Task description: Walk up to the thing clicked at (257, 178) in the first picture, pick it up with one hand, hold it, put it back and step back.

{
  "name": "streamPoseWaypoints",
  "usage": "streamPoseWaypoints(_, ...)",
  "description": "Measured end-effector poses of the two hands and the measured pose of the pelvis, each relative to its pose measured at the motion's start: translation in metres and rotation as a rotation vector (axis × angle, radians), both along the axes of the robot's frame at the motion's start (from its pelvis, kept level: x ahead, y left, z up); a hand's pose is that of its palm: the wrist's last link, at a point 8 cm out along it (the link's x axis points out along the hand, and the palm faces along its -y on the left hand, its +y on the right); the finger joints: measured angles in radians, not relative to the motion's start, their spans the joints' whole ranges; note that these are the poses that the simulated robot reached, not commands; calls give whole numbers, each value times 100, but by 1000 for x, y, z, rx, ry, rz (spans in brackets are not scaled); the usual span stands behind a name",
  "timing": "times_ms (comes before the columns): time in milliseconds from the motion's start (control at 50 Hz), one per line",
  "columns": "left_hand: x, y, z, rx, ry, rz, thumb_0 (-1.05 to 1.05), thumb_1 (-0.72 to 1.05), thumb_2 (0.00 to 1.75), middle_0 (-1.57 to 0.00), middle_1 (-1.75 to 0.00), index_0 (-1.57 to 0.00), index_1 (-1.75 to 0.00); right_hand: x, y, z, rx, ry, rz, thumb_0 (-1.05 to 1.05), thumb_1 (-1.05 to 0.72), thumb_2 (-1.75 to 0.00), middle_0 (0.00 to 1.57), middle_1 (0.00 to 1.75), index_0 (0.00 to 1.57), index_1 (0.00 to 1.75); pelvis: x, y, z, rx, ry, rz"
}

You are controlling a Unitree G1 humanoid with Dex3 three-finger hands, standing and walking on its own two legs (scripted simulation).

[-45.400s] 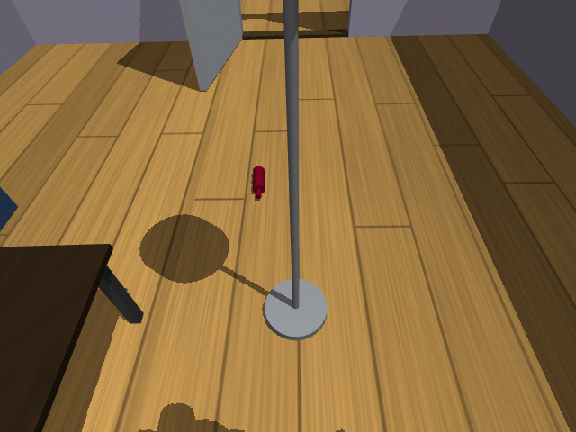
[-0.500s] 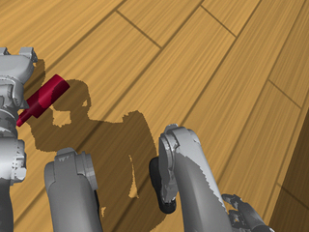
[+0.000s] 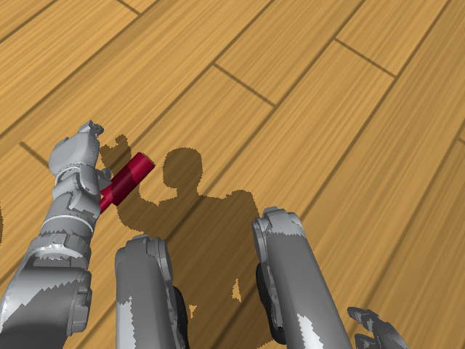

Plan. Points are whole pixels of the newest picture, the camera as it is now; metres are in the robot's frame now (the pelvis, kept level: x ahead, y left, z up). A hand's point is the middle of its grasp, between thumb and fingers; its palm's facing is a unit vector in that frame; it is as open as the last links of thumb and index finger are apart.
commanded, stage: home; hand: left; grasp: from above
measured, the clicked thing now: (121, 185) +0.49 +0.24 -0.36
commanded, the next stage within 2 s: none
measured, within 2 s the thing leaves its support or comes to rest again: neither
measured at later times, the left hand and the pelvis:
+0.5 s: hand (40, 266) +0.28 +0.19 +0.08, palm faces -0.02 -0.93 -0.36, open 7.4 cm; pelvis +0.01 +0.00 +0.19, yaw +4 degrees
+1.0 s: hand out of the picture +0.23 +0.20 +0.27, palm faces +0.16 -0.96 -0.22, open 7.4 cm; pelvis +0.08 +0.01 +0.32, yaw +6 degrees
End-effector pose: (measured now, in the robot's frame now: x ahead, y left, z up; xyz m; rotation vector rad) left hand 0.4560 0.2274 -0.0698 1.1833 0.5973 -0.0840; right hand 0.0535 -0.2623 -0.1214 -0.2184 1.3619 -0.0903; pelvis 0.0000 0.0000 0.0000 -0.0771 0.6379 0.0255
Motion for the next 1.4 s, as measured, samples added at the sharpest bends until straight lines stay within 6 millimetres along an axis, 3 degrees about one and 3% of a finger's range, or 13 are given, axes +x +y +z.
streamPoseWaypoints(120,-67,5,43,-228,40,76,0,63,95,-23,-43,-22,-43,47,-9,47,-35,-138,44,1,-91,-90,20,30,21,29,-6,-1,44,10,-31,11)
streamPoseWaypoints(240,-126,13,86,-382,-25,196,1,80,92,-22,-35,-22,-35,99,-9,104,-93,-300,84,1,-91,-90,20,30,20,29,-9,-3,86,13,-73,32)
streamPoseWaypoints(400,-172,18,146,-550,-5,416,1,88,91,-21,-31,-21,-31,150,16,182,-87,-492,91,1,-91,-90,20,30,20,30,1,-3,147,19,-141,54)
streamPoseWaypoints(520,-190,11,196,-693,20,522,1,89,90,-21,-31,-21,-30,163,34,235,-63,-564,76,1,-91,-90,21,30,21,30,16,-1,194,26,-198,59)
streamPoseWaypoints(700,-208,14,267,-808,29,663,1,90,90,-20,-30,-20,-30,161,42,298,-74,-572,33,1,-90,-90,21,30,21,30,44,1,257,36,-278,67)
streamPoseWaypoints(940,-240,21,355,-830,-1,694,1,90,90,-20,-30,-20,-30,173,37,364,-121,-664,-1,2,-91,-90,21,30,21,30,77,7,312,46,-398,78)
streamPoseWaypoints(1060,-251,25,373,-830,-17,691,1,90,90,-20,-30,-20,-30,191,40,384,-120,-755,23,2,-91,-90,21,30,21,30,81,8,321,51,-437,86)
streamPoseWaypoints(1200,-260,24,371,-847,1,698,1,89,90,-20,-30,-20,-29,207,47,396,-109,-824,72,2,-90,-90,21,30,21,30,78,8,322,56,-456,92)
streamPoseWaypoints(1400,-264,23,368,-847,4,694,1,79,84,-19,-28,-19,-28,199,49,392,-106,-804,89,2,-90,-90,21,30,21,30,73,8,321,55,-465,93)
